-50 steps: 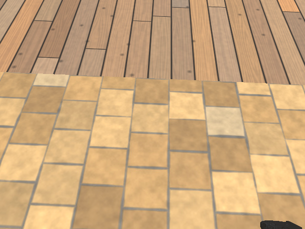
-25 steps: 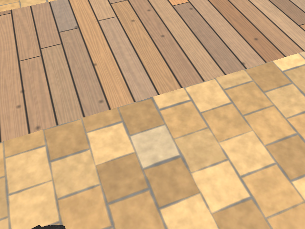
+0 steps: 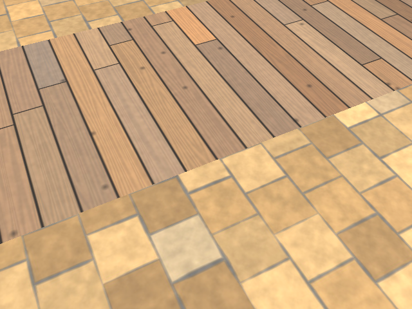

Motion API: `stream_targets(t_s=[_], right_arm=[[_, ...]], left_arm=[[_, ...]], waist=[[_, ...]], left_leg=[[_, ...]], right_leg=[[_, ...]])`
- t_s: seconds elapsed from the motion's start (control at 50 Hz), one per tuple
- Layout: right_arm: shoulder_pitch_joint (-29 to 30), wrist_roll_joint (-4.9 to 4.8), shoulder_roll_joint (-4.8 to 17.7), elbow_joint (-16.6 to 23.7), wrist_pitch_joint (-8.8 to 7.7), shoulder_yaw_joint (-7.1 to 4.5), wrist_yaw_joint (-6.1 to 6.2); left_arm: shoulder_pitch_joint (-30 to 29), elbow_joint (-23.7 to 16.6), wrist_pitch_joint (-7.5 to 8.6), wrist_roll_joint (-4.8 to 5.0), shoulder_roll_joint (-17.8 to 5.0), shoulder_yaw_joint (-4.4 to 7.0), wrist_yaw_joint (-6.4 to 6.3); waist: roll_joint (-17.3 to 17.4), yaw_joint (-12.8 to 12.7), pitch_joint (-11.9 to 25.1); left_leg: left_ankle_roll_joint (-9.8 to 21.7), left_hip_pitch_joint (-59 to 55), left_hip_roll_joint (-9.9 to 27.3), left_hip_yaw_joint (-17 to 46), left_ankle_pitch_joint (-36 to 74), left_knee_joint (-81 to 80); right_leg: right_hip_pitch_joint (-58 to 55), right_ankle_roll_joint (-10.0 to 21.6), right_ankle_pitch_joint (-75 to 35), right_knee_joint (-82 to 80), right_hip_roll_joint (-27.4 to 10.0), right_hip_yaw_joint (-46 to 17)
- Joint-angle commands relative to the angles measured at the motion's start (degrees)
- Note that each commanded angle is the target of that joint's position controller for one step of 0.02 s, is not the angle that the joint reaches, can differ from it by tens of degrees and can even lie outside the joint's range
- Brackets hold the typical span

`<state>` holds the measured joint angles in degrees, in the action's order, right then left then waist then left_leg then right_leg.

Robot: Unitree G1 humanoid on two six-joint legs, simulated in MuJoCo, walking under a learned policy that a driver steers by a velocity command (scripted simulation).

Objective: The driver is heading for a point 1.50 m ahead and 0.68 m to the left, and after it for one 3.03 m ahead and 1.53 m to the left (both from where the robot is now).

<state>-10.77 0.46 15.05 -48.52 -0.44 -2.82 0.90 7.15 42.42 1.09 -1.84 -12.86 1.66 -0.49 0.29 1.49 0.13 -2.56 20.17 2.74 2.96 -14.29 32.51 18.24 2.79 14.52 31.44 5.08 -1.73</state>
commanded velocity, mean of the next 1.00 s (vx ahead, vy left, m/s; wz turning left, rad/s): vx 0.01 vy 0.00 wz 0.51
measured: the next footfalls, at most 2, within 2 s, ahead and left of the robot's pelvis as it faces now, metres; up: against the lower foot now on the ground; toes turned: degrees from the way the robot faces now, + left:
left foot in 0.46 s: +0.03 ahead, +0.17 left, +0.00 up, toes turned +17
right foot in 0.94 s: +0.13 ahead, -0.01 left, +0.00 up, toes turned +39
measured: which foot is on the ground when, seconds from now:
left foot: down 0.00-0.16, up 0.18-0.44, down 0.46-0.96, up 0.98-1.00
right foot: down 0.00-0.46, up 0.48-0.92, down 0.94-1.00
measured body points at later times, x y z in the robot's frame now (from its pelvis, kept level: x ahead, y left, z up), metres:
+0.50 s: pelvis +0.01 +0.06 -0.01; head +0.04 +0.09 +0.44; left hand +0.05 +0.38 -0.12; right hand +0.25 -0.15 -0.09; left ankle -0.01 +0.16 -0.73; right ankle +0.01 -0.09 -0.70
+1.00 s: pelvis +0.03 +0.06 +0.00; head +0.06 +0.07 +0.45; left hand +0.01 +0.38 -0.08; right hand +0.32 -0.09 -0.09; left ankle -0.02 +0.16 -0.71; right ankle +0.10 -0.04 -0.73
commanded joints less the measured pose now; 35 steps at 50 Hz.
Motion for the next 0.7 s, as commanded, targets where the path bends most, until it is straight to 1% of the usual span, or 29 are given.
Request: stream_targets(t_s=[0.02,0.04,0.08,0.1,0.12,0.14,0.16,0.18,0.2,0.22,0.24,0.26,0.28,0.32,0.34,0.38,0.4,0.42,0.44,0.46,0.48,0.5,0.52,0.54,0.56,0.58,0.6,0.64,0.7], right_arm=[[4.6,-0.65,10.4,5.4,-0.56,-2.71,-0.17],[4.5,-0.56,10.1,5.7,-0.53,-2.69,-0.16],[4.0,-0.67,10.3,6.5,-0.59,-2.99,-0.04],[3.8,-0.82,10.0,6.9,-0.49,-3.03,0.12],[3.9,-1.03,9.6,7.5,-0.3,-3.02,0.26],[4.2,-1.28,8.8,8.2,-0.09,-2.91,0.36],[4.1,-1.45,7.8,8.8,0.14,-2.66,0.38],[3.2,-1.21,6.9,9.4,0.35,-2.42,0.16],[3.3,-0.84,7.3,9.8,0.59,-2.71,-0.09],[4.2,-0.88,8.7,10.2,0.92,-3.4,-0.3],[3.6,-1.36,8.5,10.0,1.4,-3.7,-0.27],[3.3,-1.62,7.2,9.9,1.84,-3.34,-0.24],[4.2,-1.64,6.4,10.2,2.09,-2.94,-0.25],[4.9,-1.85,4.7,11.1,2.15,-2.1,-0.98],[5.2,-2.04,4.7,11.7,2.11,-1.99,-1.46],[4.8,-2.17,6.0,12.6,2.29,-2.45,-2.31],[3.5,-2.08,6.3,12.5,2.48,-2.72,-2.65],[1.4,-1.86,6.6,11.9,2.68,-3.11,-2.73],[-0.9,-1.51,8.3,11.5,2.79,-3.94,-2.19],[-3.0,-1.28,14.7,12.3,2.7,-5.74,-1.2],[-3.4,0.75,19.0,14.3,2.01,-5.93,-1.2],[-5.0,1.66,16.6,14.3,0.83,-5.35,-1.82],[-2.1,1.17,15.2,14.2,-0.04,-4.85,-1.81],[1.2,-0.07,13.5,14.4,-0.18,-4.55,-1.32],[3.4,-0.94,11.9,14.9,0.09,-3.97,-0.86],[4.4,-1.04,11.5,15.2,0.43,-3.69,-0.52],[4.3,-0.73,11.4,15.5,0.64,-3.62,-0.26],[3.3,-0.65,11.2,15.7,0.72,-3.58,0.24],[2.0,-1.03,11.7,15.7,1.06,-3.91,0.91]], left_arm=[[3.0,-3.0,0.0,0.34,-8.5,2.95,-1.34],[2.3,-3.2,-0.65,0.75,-8.1,3.19,-1.67],[2.8,-3.7,-1.63,0.87,-7.6,3.59,-1.77],[3.1,-3.8,-1.76,0.87,-7.4,3.82,-1.7],[3.6,-3.9,-1.78,0.88,-7.4,4.12,-1.63],[4.2,-3.9,-1.8,0.85,-8.0,4.53,-1.62],[5.0,-3.8,-1.86,0.78,-9.0,4.91,-1.69],[5.5,-3.8,-1.75,0.61,-10.4,5.25,-1.68],[4.6,-4.6,-1.24,0.51,-10.1,5.06,-1.91],[4.9,-5.2,-0.59,0.38,-9.7,4.72,-2.14],[3.2,-5.6,-0.13,0.59,-9.9,4.71,-2.3],[1.1,-5.6,0.03,1.23,-10.6,4.94,-2.32],[0.6,-5.3,-0.06,1.48,-11.2,5.2,-2.42],[0.4,-4.9,-0.92,1.43,-12.1,5.56,-2.46],[0.8,-4.6,-1.29,1.53,-12.5,5.74,-2.47],[2.3,-4.0,-1.62,2.24,-13.3,6.03,-2.33],[2.0,-3.7,-1.69,2.84,-13.6,6.08,-2.22],[1.9,-3.4,-1.63,3.46,-13.3,6.0,-2.09],[4.8,-2.1,-1.32,3.31,-11.7,5.63,-1.7],[5.8,-2.8,-1.11,1.13,-9.1,4.91,-1.29],[1.8,-6.5,-0.74,-0.59,-7.2,3.92,-1.39],[-1.6,-6.9,-0.65,0.92,-10.2,4.69,-1.55],[-2.0,-6.8,-0.89,2.1,-10.9,4.95,-1.74],[-0.9,-5.5,-1.21,1.75,-11.1,5.25,-2.33],[-0.5,-4.9,-1.57,1.13,-11.7,5.54,-2.88],[0.4,-4.7,-1.72,0.93,-11.6,5.64,-2.89],[1.3,-4.5,-1.67,1.0,-10.9,5.54,-2.74],[1.4,-4.4,-1.46,1.39,-9.6,5.11,-2.58],[-1.3,-5.3,-1.11,1.42,-8.5,4.51,-2.47]], waist=[[10.1,-3.8,3.4],[10.4,-3.6,2.9],[10.3,-3.3,3.1],[9.1,-3.2,3.8],[6.9,-3.1,4.4],[3.1,-2.9,4.4],[-2.3,-2.7,4.2],[-8.5,-2.2,4.4],[-11.3,-2.3,5.0],[-7.5,-2.9,4.7],[-4.2,-1.9,4.3],[-3.6,-1.0,3.1],[-4.5,-1.5,2.5],[-6.9,-2.2,3.4],[-8.3,-2.6,4.4],[-9.6,-2.8,5.8],[-9.7,-1.9,6.0],[-9.3,-0.7,6.2],[-6.1,-0.3,6.4],[7.0,-0.9,6.5],[17.1,-0.1,8.2],[9.3,3.5,12.0],[7.6,1.4,8.4],[5.1,-0.4,6.1],[4.9,-1.3,5.1],[5.4,-2.4,5.3],[5.7,-2.8,6.0],[6.0,-2.5,6.7],[6.9,-1.3,6.0]], left_leg=[[8.8,-0.7,7.5,12.4,13.9,-8.7],[9.2,0.1,7.7,13.8,13.1,-9.0],[9.3,0.9,7.0,14.9,12.2,-7.9],[8.9,1.6,6.1,14.4,12.0,-6.6],[7.9,2.9,4.5,12.8,11.1,-4.5],[6.3,5.2,2.0,10.0,9.1,-0.8],[4.2,8.9,-1.1,5.9,4.8,4.8],[2.6,12.4,-3.4,1.7,-2.1,11.3],[1.6,15.2,-2.5,-0.3,-16.8,21.7],[1.0,17.8,-1.2,1.1,-21.2,31.2],[0.6,19.0,-0.2,2.0,-20.2,34.9],[0.2,19.5,1.3,2.1,-17.2,32.0],[-0.2,18.6,1.7,0.7,-14.2,29.0],[-0.6,12.2,0.7,-3.0,-10.4,21.6],[-0.5,8.9,-0.1,-4.5,-9.3,17.5],[0.3,4.5,-1.7,-6.7,-6.3,10.1],[1.2,1.4,-2.5,-7.9,-2.6,4.8],[2.5,-3.3,-3.9,-9.1,2.3,-1.4],[4.5,-10.2,-4.4,-7.0,8.8,-6.8],[9.0,-20.4,6.5,9.3,28.3,-9.2],[22.0,-22.7,20.8,29.6,45.0,-9.4],[25.4,-21.1,20.8,28.5,39.7,-11.0],[22.2,-18.4,16.8,22.9,33.5,-11.2],[18.3,-15.9,13.1,18.9,27.1,-11.3],[16.3,-13.4,11.3,17.2,24.9,-11.5],[15.7,-10.3,9.6,15.7,25.2,-11.8],[15.7,-9.4,8.8,15.2,24.6,-12.1],[15.7,-10.3,7.8,15.3,22.1,-12.2],[15.2,-11.4,7.0,17.7,15.1,-12.2]], right_leg=[[-3.6,-0.8,-0.2,2.1,-2.5,1.3],[-3.5,-0.6,-0.1,3.0,-2.6,1.5],[-4.1,0.3,-0.3,2.7,-3.3,1.1],[-5.3,0.9,-0.9,1.8,-4.1,0.7],[-6.7,1.6,-2.0,0.2,-5.5,-0.1],[-8.1,2.8,-3.5,-2.6,-8.0,-2.4],[-10.1,5.4,-7.4,-6.3,-12.7,-7.3],[-12.1,9.5,-14.7,-9.8,-20.6,-14.8],[-12.9,14.0,-23.5,-10.8,-27.5,-19.8],[-13.4,16.5,-30.3,-10.9,-30.0,-20.9],[-13.6,15.8,-31.7,-10.4,-29.1,-17.8],[-13.3,13.4,-29.9,-10.5,-26.8,-13.4],[-12.9,11.7,-29.6,-10.7,-24.7,-9.7],[-10.8,9.8,-30.4,-9.9,-21.1,-2.6],[-10.7,9.3,-30.7,-9.4,-20.6,-0.4],[-12.2,8.4,-28.9,-7.7,-21.3,1.1],[-11.8,7.2,-26.8,-5.9,-21.5,2.0],[-10.1,5.3,-23.3,-3.1,-20.9,3.6],[-5.8,1.7,-16.8,2.4,-19.0,6.6],[7.8,-4.1,1.5,17.4,-13.6,11.4],[22.1,-7.5,27.5,31.5,-5.7,6.5],[22.4,-7.3,26.5,39.2,-6.1,-1.5],[23.5,-6.4,21.1,40.1,-6.9,-2.5],[23.7,-6.2,15.6,37.9,-7.8,-2.7],[22.5,-6.3,12.1,35.9,-8.3,-3.2],[19.3,-6.6,9.5,35.9,-7.4,-2.7],[17.6,-6.8,7.6,35.7,-6.5,-2.4],[17.3,-7.2,5.4,31.9,-5.7,-2.7],[16.9,-7.8,3.9,22.6,-5.1,-3.7]])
